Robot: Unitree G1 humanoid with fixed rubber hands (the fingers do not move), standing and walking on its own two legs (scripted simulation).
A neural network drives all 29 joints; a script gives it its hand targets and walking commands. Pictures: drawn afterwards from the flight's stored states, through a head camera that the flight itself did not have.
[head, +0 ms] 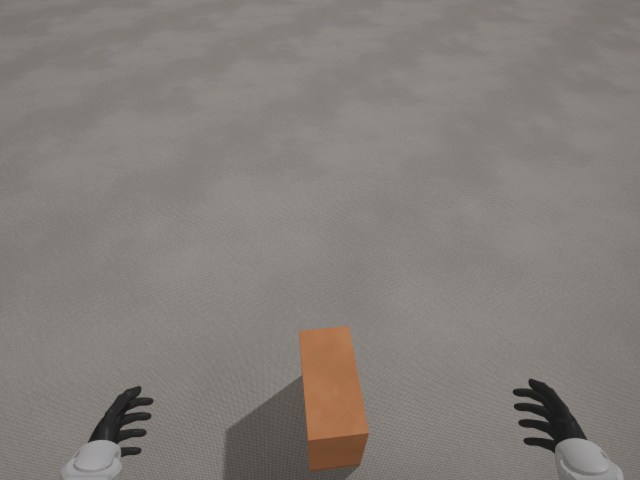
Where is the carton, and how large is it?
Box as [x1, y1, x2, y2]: [299, 326, 368, 471]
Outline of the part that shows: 348,326 299,331 310,471 359,465 367,438 368,430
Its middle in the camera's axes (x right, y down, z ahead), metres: +0.02 +0.45 +1.08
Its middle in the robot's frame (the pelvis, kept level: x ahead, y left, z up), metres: +0.45 +0.01 -0.61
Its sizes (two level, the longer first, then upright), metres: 0.283 0.141 0.278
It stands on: the floor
